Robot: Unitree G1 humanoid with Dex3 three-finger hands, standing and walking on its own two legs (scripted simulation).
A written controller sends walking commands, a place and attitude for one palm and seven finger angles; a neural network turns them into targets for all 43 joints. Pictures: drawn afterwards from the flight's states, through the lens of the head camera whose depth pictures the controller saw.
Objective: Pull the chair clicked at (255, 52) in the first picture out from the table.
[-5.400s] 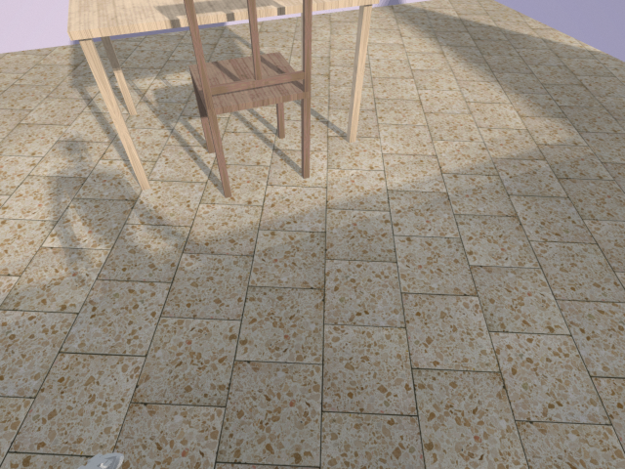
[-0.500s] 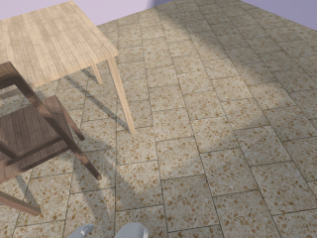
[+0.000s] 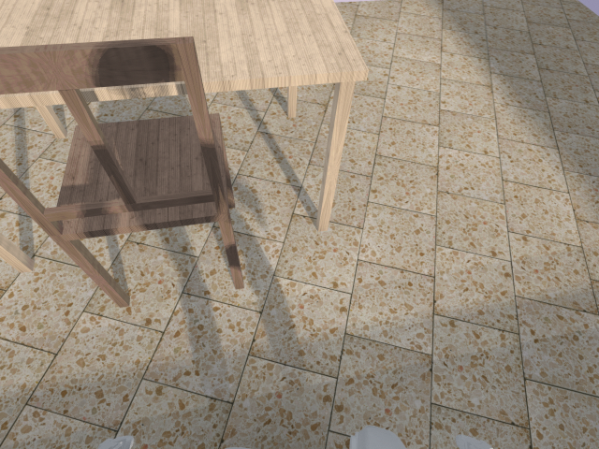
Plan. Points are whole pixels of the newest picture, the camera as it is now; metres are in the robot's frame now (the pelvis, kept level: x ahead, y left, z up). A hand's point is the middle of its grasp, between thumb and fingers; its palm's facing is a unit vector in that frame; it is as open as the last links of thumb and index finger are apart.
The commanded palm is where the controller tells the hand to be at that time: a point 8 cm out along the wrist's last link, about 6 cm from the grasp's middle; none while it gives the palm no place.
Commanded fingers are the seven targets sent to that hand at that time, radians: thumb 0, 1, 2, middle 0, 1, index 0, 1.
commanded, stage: turn to face it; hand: left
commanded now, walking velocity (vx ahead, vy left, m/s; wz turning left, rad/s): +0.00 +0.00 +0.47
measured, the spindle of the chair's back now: (104, 153) +0.61 +0.43 -0.07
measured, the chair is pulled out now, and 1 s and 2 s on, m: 0.00 0.00 0.00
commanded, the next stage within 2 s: take the last steps up to it in 0.36 s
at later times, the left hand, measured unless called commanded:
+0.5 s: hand out of the picture +0.02 +0.17 -0.16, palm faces +0.25 -0.94 -0.25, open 7.4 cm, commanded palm none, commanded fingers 0.00 0.90 0.90 -0.20 -0.30 -0.20 -0.30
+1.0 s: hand out of the picture +0.10 +0.21 -0.17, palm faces +0.28 -0.94 -0.20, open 7.4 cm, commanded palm none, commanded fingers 0.00 0.90 0.90 -0.20 -0.30 -0.20 -0.30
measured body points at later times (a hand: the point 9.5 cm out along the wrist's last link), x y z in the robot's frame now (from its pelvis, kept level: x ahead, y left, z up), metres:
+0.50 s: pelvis +0.01 -0.03 +0.00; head +0.05 -0.03 +0.45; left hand +0.00 +0.22 -0.14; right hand +0.14 -0.26 -0.15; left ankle -0.05 +0.10 -0.70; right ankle +0.02 -0.14 -0.74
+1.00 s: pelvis +0.10 +0.02 -0.01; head +0.12 +0.01 +0.44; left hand +0.09 +0.26 -0.15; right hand +0.11 -0.21 -0.17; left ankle -0.04 +0.09 -0.74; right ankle +0.19 -0.07 -0.73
